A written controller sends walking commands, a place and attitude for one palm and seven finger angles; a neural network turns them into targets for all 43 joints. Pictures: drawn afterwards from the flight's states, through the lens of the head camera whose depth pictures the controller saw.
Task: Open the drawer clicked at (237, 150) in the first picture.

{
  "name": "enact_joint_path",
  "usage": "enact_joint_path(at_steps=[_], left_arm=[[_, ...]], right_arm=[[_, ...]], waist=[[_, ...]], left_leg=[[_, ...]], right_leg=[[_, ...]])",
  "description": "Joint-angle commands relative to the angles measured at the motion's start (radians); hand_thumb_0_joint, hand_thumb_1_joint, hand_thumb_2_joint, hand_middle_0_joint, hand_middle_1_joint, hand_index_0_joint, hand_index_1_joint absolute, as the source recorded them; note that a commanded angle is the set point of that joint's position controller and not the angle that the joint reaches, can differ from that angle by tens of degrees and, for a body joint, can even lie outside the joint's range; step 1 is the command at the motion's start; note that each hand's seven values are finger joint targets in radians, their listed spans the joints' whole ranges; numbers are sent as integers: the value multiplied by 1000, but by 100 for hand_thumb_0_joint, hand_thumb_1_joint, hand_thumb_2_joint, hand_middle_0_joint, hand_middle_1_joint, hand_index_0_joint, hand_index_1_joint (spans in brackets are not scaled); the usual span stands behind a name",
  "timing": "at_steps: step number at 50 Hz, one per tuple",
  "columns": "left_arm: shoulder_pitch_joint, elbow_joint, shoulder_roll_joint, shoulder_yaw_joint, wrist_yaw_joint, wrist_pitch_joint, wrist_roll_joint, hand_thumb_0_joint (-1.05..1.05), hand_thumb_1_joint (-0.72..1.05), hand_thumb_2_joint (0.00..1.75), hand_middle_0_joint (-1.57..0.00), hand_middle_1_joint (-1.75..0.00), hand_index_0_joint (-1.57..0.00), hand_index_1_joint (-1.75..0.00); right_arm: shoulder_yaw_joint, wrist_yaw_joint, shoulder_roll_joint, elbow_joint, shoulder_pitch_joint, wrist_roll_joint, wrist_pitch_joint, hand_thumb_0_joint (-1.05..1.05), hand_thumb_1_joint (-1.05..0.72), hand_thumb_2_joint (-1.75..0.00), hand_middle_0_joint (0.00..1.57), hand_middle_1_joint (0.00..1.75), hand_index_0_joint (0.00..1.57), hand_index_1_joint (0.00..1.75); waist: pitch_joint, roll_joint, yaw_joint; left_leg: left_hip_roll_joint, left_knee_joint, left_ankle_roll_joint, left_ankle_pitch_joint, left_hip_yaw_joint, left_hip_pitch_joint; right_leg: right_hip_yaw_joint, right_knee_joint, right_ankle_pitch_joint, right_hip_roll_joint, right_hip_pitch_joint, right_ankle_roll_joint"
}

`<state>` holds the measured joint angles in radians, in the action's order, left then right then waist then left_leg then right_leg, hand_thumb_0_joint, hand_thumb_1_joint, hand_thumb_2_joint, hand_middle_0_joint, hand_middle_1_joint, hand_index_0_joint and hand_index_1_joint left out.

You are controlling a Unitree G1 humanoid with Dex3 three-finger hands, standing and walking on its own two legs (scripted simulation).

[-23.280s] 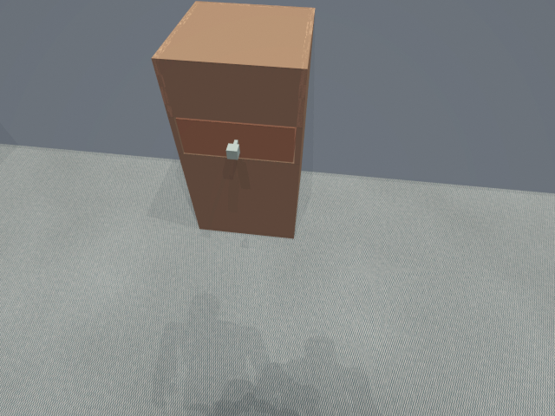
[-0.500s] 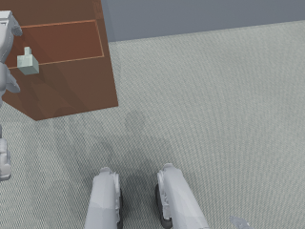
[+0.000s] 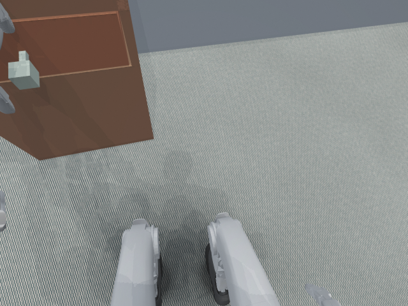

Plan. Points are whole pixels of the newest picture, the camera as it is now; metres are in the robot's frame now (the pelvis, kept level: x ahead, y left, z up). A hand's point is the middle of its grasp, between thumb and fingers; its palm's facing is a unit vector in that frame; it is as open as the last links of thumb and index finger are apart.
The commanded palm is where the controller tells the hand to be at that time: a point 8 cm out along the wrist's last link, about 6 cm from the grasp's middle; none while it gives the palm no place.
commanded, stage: lower the fingers behind the handle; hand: left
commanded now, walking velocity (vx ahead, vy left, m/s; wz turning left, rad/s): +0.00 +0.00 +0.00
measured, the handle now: (24, 67) +0.59 +0.31 -0.01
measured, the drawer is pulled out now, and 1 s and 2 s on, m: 0.00 0.00 0.00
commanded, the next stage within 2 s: close the thumb around the handle in 0.84 s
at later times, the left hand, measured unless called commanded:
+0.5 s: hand out of the picture +0.55 +0.32 +0.04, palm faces +0.07 +0.05 -1.00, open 13.9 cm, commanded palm +0.55 +0.34 +0.00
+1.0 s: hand out of the picture +0.54 +0.36 -0.04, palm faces +0.08 +0.00 -1.00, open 13.3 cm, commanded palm +0.55 +0.32 +0.00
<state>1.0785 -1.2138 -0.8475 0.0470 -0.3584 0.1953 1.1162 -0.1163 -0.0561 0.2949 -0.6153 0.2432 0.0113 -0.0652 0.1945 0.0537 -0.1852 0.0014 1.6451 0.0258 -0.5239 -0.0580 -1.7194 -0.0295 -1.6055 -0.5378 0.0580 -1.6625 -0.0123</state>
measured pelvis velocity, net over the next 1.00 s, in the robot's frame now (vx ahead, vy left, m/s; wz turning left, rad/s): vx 0.02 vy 0.01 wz -0.05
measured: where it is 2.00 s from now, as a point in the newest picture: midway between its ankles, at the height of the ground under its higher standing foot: (187, 287)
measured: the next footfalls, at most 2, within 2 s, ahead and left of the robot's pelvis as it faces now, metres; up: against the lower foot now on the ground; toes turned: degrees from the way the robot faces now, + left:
none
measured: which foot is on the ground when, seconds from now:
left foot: down 0.00-1.00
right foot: down 0.00-1.00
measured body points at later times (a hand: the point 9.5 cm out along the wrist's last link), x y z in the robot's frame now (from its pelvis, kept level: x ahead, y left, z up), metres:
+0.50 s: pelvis +0.00 +0.00 -0.02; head +0.18 +0.02 +0.39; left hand +0.54 +0.32 +0.10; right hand +0.08 -0.27 -0.14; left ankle +0.10 +0.11 -0.51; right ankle +0.09 -0.12 -0.52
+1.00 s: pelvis +0.02 +0.01 -0.04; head +0.25 +0.05 +0.35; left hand +0.53 +0.36 +0.01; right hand +0.06 -0.26 -0.17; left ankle +0.10 +0.11 -0.51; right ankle +0.09 -0.12 -0.51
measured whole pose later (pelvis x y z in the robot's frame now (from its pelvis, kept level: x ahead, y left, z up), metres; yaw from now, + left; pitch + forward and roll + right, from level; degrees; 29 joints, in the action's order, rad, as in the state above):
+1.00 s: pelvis +0.02 +0.01 -0.04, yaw -3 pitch +38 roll -8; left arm 0.92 -0.99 -0.86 0.19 -0.40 0.26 1.09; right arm -0.06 0.00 0.26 -0.68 0.22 -0.04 -0.10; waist 0.16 0.04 -0.11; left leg -0.02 1.81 0.02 -0.59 -0.10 -1.88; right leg -0.06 -1.73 -0.61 0.07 -1.80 -0.02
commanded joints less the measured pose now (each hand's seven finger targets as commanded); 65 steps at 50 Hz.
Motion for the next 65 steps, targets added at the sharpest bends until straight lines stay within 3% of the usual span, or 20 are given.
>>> enact_joint_path(at_steps=[1, 4, 7, 9, 12, 15, 28, 31, 34, 36, 37, 38, 40, 44, 45, 47, 52, 55, 61, 65], left_arm=[[192, -38, -299, 17, 75, -95, 21, 0, -50, 30, -30, -120, -30, -120], [159, -43, -318, 24, 80, -94, 20, 0, -50, 30, -30, -120, -30, -120], [170, -24, -292, 5, 86, -88, 10, 0, -50, 30, -30, -120, -30, -120], [146, -31, -305, 16, 91, -91, 15, 0, -50, 30, -30, -120, -30, -120], [162, -13, -275, -5, 95, -94, 6, 0, -50, 30, -30, -120, -30, -120], [137, -13, -294, 7, 101, -98, 2, 0, -50, 30, -30, -120, -30, -120], [120, 14, -281, 2, 123, -98, -19, 0, -50, 30, -30, -120, -30, -120], [132, 28, -275, 14, 133, -81, -26, 0, -50, 30, -30, -120, -30, -120], [209, 152, -342, 91, 146, 29, -35, 0, -50, 30, -30, -120, -30, -120], [324, 405, -438, 178, 125, 141, -10, 0, -50, 30, -30, -120, -30, -120], [272, 383, -432, 175, 92, 153, 16, 0, -50, 30, -30, -120, -30, -120], [195, 316, -395, 165, 67, 142, 54, 0, -50, 30, -30, -120, -30, -120], [153, 306, -332, 178, 32, 132, 29, 0, -50, 30, -30, -120, -30, -120], [193, 352, -329, 232, -29, 75, -42, 0, -50, 30, -30, -120, -30, -120], [201, 341, -316, 220, -36, 48, -48, 0, -50, 30, -30, -120, -30, -120], [217, 347, -328, 221, -43, 4, -44, 0, -50, 30, -30, -120, -30, -120], [202, 328, -326, 188, -18, -88, -7, 0, -22, 42, -32, -123, -32, -123], [187, 281, -302, 149, 10, -105, -1, 0, -5, 49, -33, -125, -33, -125], [154, 265, -316, 152, 52, -25, 18, 0, 28, 64, -36, -128, -36, -128], [113, 279, -273, 154, 36, 45, 13, 0, 51, 73, -37, -131, -37, -131]], right_arm=[[71, -27, 194, 54, 142, -1, 22, 0, -90, -90, 20, 30, 20, 30], [67, -32, 197, 61, 131, 1, 20, 0, -90, -90, 20, 30, 20, 30], [70, -34, 196, 60, 128, 1, 22, 0, -90, -90, 20, 30, 20, 30], [67, -36, 197, 67, 123, 3, 18, 0, -90, -90, 20, 30, 20, 30], [70, -37, 196, 66, 119, 3, 19, 0, -90, -90, 20, 30, 20, 30], [68, -41, 196, 70, 111, 6, 18, 0, -90, -90, 20, 30, 20, 30], [65, -46, 194, 72, 102, 11, 12, 0, -90, -90, 20, 30, 20, 30], [68, -45, 188, 74, 106, 8, 12, 0, -90, -90, 20, 30, 20, 30], [75, -43, 176, 56, 142, -9, 20, 0, -90, -90, 20, 30, 20, 30], [96, -35, 170, 33, 162, -28, 27, 0, -90, -90, 20, 30, 20, 30], [103, -25, 172, 18, 182, -36, 23, 0, -90, -90, 20, 30, 20, 30], [104, -15, 172, 13, 182, -42, 15, 0, -90, -90, 20, 30, 20, 30], [117, 1, 175, 9, 189, -50, 5, 0, -90, -90, 20, 30, 20, 30], [141, 26, 194, -16, 223, -57, -18, 0, -90, -90, 20, 30, 20, 30], [141, 33, 195, -24, 225, -55, -21, 0, -90, -90, 20, 30, 20, 30], [140, 40, 202, -36, 232, -55, -25, 0, -90, -90, 20, 30, 20, 30], [131, 51, 190, -41, 224, -48, -35, 0, -90, -90, 20, 30, 20, 30], [119, 48, 176, -38, 205, -43, -30, 0, -90, -90, 20, 30, 20, 30], [107, 35, 159, -19, 173, -49, -23, 0, -90, -90, 20, 30, 20, 30], [119, 34, 162, -3, 166, -59, -18, 0, -90, -90, 20, 30, 20, 30]], waist=[[339, -5, -30], [346, -14, -15], [344, -3, -26], [352, -6, -12], [344, 9, -25], [363, -23, -13], [372, -20, -5], [366, -27, -18], [407, 30, -31], [553, 211, 0], [628, 292, 15], [578, 296, 23], [540, 234, 19], [635, 244, 24], [627, 219, 17], [634, 234, 16], [629, 225, 21], [521, 153, 8], [442, 163, 16], [431, 176, 24]], left_leg=[[-30, -206, 43, -211, 20, 223], [-35, -190, 44, -208, 25, 207], [-36, -181, 44, -205, 24, 204], [-36, -179, 43, -201, 21, 204], [-36, -173, 43, -208, 20, 207], [-39, -157, 44, -202, 29, 190], [-40, -137, 42, -188, 27, 181], [-32, -119, 42, -188, 25, 165], [-14, -48, 47, -156, 27, 113], [-5, -30, 37, -68, 23, 229], [-11, -35, 26, -3, 20, 324], [-4, -43, 15, 30, -1, 360], [5, -48, 10, 57, -27, 388], [6, -87, -2, 100, -54, 475], [4, -95, 1, 71, -56, 459], [7, -123, -3, 71, -69, 495], [6, -149, 9, 95, -53, 511], [1, -151, 26, 20, -31, 409], [1, -129, 34, -2, -10, 337], [1, -115, 27, 10, -17, 344]], right_leg=[[-3, 276, -180, 5, 223, 28], [1, 270, -202, 8, 224, 28], [-4, 257, -181, 6, 211, 28], [-5, 247, -185, 9, 207, 31], [-9, 239, -175, 8, 184, 30], [-1, 242, -199, 8, 202, 29], [-7, 212, -176, 8, 185, 32], [-6, 202, -162, 11, 174, 31], [3, 143, -106, 22, 165, 34], [4, 86, -32, 26, 168, 50], [-3, 74, -1, 28, 158, 53], [-22, 63, 4, 35, 85, 62], [-50, 55, 20, 32, 32, 59], [-63, 69, 53, 24, 49, 52], [-64, 81, 42, 24, 63, 49], [-72, 89, 46, 20, 66, 49], [-68, 142, 55, 28, 141, 52], [-57, 177, 24, 32, 184, 47], [-38, 173, 2, 38, 179, 52], [-47, 146, 3, 40, 128, 59]])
